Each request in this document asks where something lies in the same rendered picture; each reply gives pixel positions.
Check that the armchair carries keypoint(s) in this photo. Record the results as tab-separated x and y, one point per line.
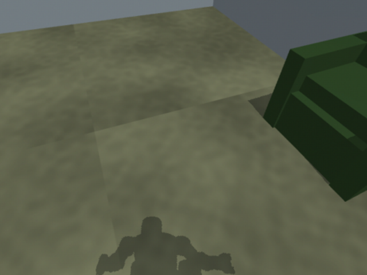
319	105

